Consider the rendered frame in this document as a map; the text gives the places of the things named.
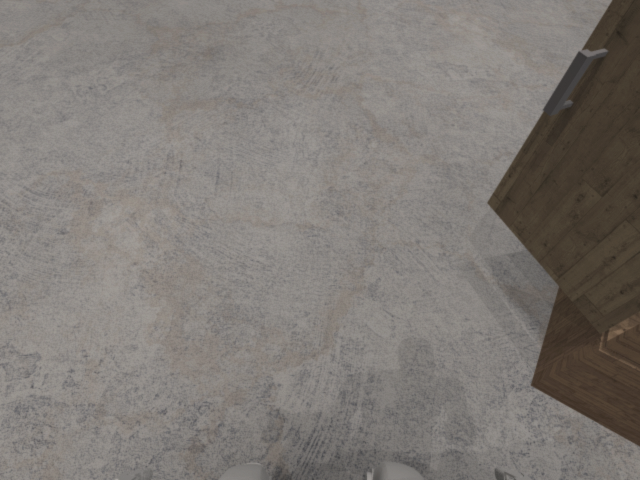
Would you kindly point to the handle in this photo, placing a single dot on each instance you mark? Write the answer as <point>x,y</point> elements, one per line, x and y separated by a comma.
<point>572,76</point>

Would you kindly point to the cupboard door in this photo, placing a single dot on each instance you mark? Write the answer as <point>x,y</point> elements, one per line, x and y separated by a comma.
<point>572,193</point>

